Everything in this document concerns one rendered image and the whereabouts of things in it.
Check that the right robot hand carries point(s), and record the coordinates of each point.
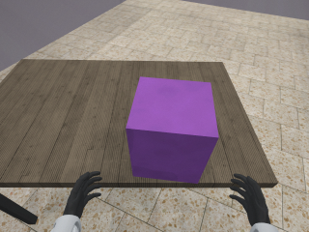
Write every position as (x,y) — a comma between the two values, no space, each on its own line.
(254,202)

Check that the robot left forearm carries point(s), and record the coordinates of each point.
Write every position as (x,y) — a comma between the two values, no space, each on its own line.
(67,223)

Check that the table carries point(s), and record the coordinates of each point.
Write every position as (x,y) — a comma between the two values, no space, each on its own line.
(62,118)

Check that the left robot hand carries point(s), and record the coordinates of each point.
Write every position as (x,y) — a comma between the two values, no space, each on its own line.
(79,196)

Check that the carton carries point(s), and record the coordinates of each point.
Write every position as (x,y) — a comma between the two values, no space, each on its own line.
(171,129)

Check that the robot right forearm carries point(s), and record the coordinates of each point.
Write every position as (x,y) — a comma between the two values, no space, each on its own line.
(263,227)

